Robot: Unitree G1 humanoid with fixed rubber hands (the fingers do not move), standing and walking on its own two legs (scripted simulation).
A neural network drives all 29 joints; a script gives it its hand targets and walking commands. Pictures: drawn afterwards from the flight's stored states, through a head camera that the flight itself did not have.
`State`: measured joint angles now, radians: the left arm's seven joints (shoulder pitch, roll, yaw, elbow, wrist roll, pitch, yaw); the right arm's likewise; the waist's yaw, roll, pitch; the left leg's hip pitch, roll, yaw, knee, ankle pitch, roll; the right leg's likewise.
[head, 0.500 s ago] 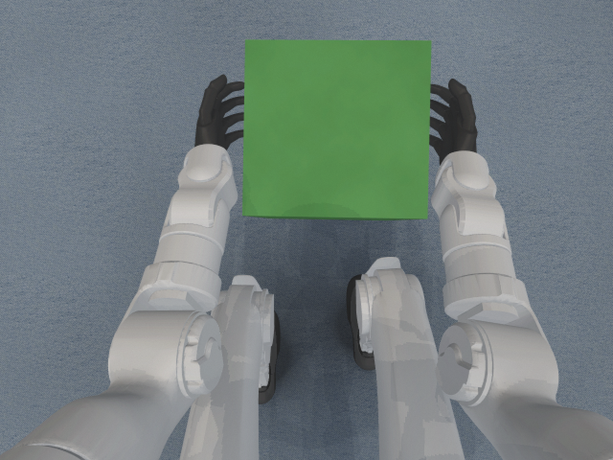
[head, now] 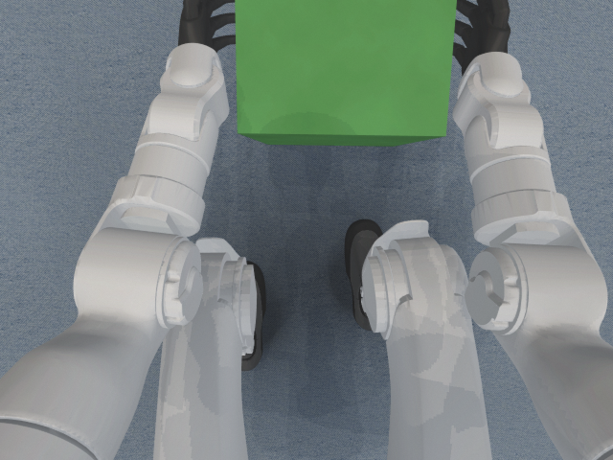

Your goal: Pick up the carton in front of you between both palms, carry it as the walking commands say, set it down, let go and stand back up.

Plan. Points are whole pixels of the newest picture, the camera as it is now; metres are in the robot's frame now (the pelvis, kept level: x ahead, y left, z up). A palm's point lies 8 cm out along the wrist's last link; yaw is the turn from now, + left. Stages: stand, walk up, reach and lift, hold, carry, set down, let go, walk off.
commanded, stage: set down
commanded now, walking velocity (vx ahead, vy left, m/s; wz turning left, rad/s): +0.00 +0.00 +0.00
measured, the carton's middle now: (336, 62) +0.52 -0.09 -0.24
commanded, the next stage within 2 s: none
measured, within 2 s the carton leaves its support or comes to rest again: rests again in 0.46 s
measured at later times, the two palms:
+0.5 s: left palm (205, 53) +0.53 +0.07 -0.18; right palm (477, 55) +0.49 -0.24 -0.17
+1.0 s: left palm (205, 53) +0.53 +0.07 -0.19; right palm (480, 57) +0.49 -0.24 -0.18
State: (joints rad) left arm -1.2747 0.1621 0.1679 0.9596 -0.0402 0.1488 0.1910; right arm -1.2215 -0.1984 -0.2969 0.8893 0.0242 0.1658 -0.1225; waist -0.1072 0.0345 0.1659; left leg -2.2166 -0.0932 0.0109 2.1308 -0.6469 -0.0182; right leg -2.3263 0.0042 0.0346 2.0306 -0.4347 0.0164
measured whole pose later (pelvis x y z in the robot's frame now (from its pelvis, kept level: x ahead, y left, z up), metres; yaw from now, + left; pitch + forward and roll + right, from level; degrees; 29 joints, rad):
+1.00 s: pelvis -0.01 +0.00 -0.03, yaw +0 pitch +38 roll +0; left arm -1.40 0.14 0.31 1.04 0.16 0.13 0.02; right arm -1.35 -0.31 -0.40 1.12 -0.01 0.11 0.02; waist -0.09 0.01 0.27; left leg -2.26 -0.12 -0.01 2.22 -0.62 -0.02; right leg -2.35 -0.01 0.02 2.11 -0.42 0.01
